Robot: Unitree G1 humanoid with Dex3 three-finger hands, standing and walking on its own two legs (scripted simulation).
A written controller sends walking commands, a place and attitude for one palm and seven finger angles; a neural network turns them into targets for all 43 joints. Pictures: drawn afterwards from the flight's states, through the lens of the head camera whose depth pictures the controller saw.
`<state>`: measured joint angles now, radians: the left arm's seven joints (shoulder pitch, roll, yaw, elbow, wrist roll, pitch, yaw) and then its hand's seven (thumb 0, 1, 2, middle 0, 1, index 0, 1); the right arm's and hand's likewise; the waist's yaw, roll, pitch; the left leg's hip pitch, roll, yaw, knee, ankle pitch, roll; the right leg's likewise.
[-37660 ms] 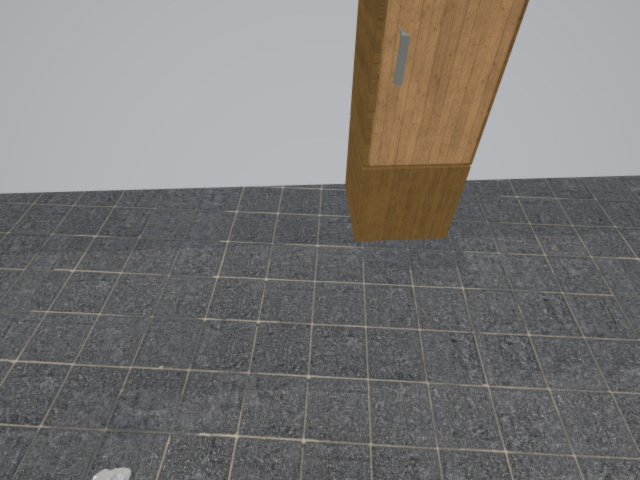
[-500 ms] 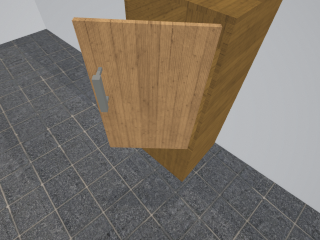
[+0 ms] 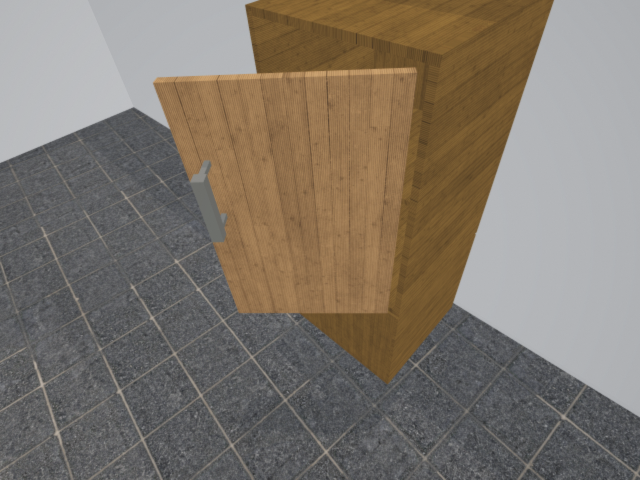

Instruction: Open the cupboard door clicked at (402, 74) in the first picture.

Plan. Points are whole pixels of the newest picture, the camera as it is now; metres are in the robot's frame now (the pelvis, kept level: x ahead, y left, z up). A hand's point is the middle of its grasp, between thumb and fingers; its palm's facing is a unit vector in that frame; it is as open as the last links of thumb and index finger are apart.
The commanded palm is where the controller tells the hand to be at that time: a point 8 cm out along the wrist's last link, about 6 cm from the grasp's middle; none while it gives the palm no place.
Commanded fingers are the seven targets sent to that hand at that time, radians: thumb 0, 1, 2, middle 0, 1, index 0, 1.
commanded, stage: come to a stop and stand still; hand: left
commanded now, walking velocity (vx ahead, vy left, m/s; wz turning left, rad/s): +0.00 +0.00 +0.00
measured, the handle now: (212, 202) +0.54 +0.23 +0.05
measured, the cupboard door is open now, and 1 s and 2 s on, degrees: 41 41 41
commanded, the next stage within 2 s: look again from close up in 0.54 s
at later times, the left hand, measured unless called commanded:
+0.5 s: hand out of the picture +0.08 +0.14 -0.16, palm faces +0.03 -0.97 -0.24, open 7.3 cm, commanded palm none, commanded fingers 0.00 0.90 0.90 -0.20 -0.30 -0.20 -0.30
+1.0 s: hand out of the picture +0.03 +0.14 -0.17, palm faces +0.07 -0.98 -0.21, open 7.3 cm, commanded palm none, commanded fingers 0.00 0.90 0.90 -0.20 -0.30 -0.20 -0.30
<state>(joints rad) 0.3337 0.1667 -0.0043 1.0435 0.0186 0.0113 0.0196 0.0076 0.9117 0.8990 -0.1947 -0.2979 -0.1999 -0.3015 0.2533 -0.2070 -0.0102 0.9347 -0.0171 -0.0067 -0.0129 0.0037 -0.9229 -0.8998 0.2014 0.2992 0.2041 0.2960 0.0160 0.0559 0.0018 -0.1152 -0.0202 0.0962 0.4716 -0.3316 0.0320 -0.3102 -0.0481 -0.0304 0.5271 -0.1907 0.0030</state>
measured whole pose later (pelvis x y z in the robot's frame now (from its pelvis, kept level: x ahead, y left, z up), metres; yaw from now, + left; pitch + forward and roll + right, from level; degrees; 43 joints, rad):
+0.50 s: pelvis +0.02 -0.04 +0.00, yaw +2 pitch -1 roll +1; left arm 0.18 0.16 0.00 1.10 0.01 -0.03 0.02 0.01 0.91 0.90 -0.20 -0.30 -0.20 -0.30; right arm 0.32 -0.17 0.01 1.12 -0.02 -0.02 -0.02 0.01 -0.91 -0.90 0.20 0.30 0.20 0.30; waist -0.02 0.04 0.04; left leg -0.06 0.04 0.04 0.39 -0.31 -0.03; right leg -0.25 0.00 -0.09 0.47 -0.20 -0.06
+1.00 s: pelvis +0.03 -0.03 +0.01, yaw +2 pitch -1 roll +0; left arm 0.25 0.16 0.01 1.13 0.01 -0.02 0.03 0.01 0.91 0.90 -0.20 -0.30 -0.20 -0.30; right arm 0.31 -0.15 0.01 1.13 -0.02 -0.02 -0.03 0.00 -0.91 -0.90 0.20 0.30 0.20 0.30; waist 0.00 0.02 0.04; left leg -0.06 0.04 0.04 0.38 -0.31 -0.03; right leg -0.23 0.01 -0.10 0.43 -0.19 -0.05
